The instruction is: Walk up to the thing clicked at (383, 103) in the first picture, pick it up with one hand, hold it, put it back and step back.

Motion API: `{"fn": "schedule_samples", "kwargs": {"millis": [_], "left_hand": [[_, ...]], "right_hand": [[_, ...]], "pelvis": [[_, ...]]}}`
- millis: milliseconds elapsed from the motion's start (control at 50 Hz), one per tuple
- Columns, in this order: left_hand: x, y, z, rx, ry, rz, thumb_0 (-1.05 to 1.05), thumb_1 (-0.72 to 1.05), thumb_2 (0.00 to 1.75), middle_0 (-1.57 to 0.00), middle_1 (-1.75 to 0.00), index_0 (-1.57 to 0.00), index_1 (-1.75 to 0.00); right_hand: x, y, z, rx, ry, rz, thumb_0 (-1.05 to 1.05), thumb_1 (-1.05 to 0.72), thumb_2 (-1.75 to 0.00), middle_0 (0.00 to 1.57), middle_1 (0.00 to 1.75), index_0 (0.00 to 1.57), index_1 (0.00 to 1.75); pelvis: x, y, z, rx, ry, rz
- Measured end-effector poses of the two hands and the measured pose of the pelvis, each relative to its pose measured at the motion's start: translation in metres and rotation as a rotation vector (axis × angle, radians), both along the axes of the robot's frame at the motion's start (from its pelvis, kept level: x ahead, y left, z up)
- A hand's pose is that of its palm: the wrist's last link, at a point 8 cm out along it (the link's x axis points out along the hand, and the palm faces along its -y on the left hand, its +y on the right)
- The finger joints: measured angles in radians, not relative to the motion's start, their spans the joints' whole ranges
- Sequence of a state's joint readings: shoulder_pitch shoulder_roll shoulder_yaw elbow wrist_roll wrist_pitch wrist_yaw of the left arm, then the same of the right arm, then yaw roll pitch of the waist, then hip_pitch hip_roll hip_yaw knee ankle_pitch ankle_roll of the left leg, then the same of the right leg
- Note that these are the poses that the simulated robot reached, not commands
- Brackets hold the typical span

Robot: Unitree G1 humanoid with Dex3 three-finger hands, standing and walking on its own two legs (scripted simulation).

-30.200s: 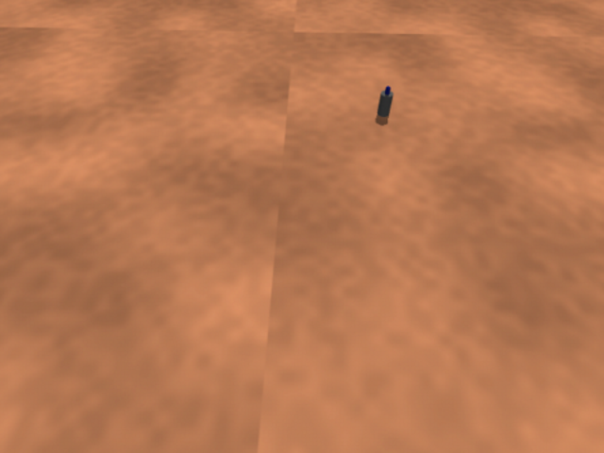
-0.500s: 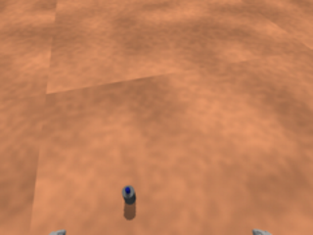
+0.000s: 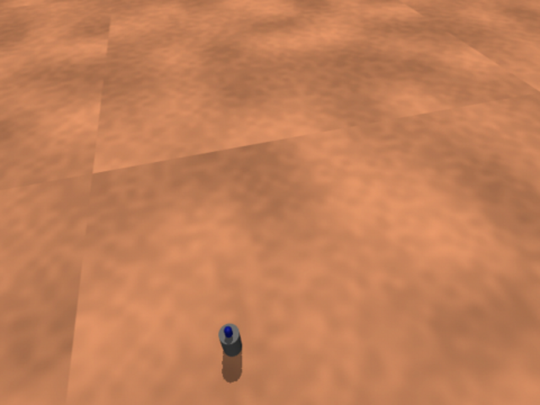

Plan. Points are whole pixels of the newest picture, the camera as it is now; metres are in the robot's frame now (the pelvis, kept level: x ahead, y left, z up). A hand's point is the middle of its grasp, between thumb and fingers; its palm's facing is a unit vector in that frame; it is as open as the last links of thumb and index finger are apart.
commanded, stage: stand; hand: left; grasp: from the side
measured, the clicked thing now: (230, 338) +0.44 +0.16 -0.69
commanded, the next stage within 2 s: step back in 1.30 s
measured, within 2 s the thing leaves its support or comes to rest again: neither
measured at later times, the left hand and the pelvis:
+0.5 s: hand out of the picture +0.07 +0.24 -0.16, palm faces -0.02 -0.94 -0.34, open 7.4 cm; pelvis +0.01 +0.00 +0.00, yaw +0 degrees
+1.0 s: hand out of the picture +0.10 +0.24 -0.15, palm faces -0.02 -0.94 -0.34, open 7.4 cm; pelvis +0.03 -0.01 +0.00, yaw -1 degrees
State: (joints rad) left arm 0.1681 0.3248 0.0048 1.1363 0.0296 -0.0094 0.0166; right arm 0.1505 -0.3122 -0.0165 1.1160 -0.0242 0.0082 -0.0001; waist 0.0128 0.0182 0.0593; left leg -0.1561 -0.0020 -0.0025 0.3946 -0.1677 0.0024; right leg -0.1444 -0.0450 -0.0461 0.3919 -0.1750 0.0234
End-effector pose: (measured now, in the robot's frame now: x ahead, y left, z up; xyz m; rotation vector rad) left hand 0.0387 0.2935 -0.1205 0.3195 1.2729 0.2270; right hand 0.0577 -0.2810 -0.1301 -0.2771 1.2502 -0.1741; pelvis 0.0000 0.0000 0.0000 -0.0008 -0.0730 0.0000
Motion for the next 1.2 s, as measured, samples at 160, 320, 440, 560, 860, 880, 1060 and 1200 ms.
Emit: {"fn": "schedule_samples", "kwargs": {"millis": [160, 320, 440, 560, 860, 880, 1060, 1200], "left_hand": [[0.002, -0.002, -0.001, -0.006, 0.009, 0.0, 0.01, 0.9, 0.9, -0.21, -0.3, -0.2, -0.3], [0.014, -0.006, -0.002, -0.018, 0.006, -0.01, 0.01, 0.9, 0.9, -0.21, -0.3, -0.2, -0.3], [0.023, -0.007, 0.0, -0.019, 0.003, -0.014, 0.01, 0.9, 0.9, -0.21, -0.3, -0.2, -0.3], [0.033, -0.008, 0.002, -0.018, -0.009, -0.014, 0.01, 0.9, 0.9, -0.21, -0.3, -0.2, -0.3], [0.048, -0.008, 0.004, -0.015, -0.015, -0.012, 0.01, 0.9, 0.9, -0.21, -0.3, -0.2, -0.3], [0.049, -0.008, 0.004, -0.015, -0.015, -0.012, 0.01, 0.9, 0.9, -0.21, -0.3, -0.2, -0.3], [0.055, -0.009, 0.004, -0.018, -0.017, -0.018, 0.01, 0.9, 0.9, -0.21, -0.3, -0.2, -0.3], [0.06, -0.011, 0.004, -0.02, -0.023, -0.022, 0.01, 0.9, 0.9, -0.21, -0.3, -0.2, -0.3]], "right_hand": [[-0.007, -0.008, 0.002, -0.013, 0.024, -0.009, 0.0, -0.91, -0.9, 0.2, 0.3, 0.2, 0.3], [-0.007, -0.01, 0.003, -0.02, 0.041, -0.013, 0.0, -0.91, -0.9, 0.2, 0.3, 0.2, 0.3], [-0.001, -0.01, 0.003, -0.016, 0.037, -0.013, 0.0, -0.91, -0.9, 0.2, 0.3, 0.2, 0.3], [0.01, -0.01, 0.004, -0.014, 0.02, -0.008, 0.0, -0.91, -0.9, 0.2, 0.3, 0.2, 0.3], [0.028, -0.015, 0.007, -0.023, 0.003, -0.002, 0.0, -0.91, -0.9, 0.2, 0.3, 0.2, 0.3], [0.029, -0.015, 0.008, -0.024, 0.002, -0.002, 0.0, -0.91, -0.9, 0.2, 0.3, 0.2, 0.3], [0.034, -0.018, 0.009, -0.028, 0.002, -0.005, 0.0, -0.91, -0.9, 0.2, 0.3, 0.2, 0.3], [0.035, -0.019, 0.01, -0.029, 0.005, -0.008, 0.0, -0.91, -0.9, 0.2, 0.3, 0.2, 0.3]], "pelvis": [[0.0, -0.002, 0.001, -0.002, 0.002, -0.002], [0.004, -0.003, 0.002, 0.0, 0.012, -0.005], [0.01, -0.003, 0.003, 0.0, 0.016, -0.006], [0.015, -0.004, 0.003, 0.001, 0.017, -0.008], [0.025, -0.006, 0.005, 0.002, 0.025, -0.011], [0.025, -0.006, 0.005, 0.002, 0.025, -0.012], [0.029, -0.007, 0.005, 0.002, 0.03, -0.012], [0.031, -0.008, 0.005, 0.0, 0.033, -0.012]]}}
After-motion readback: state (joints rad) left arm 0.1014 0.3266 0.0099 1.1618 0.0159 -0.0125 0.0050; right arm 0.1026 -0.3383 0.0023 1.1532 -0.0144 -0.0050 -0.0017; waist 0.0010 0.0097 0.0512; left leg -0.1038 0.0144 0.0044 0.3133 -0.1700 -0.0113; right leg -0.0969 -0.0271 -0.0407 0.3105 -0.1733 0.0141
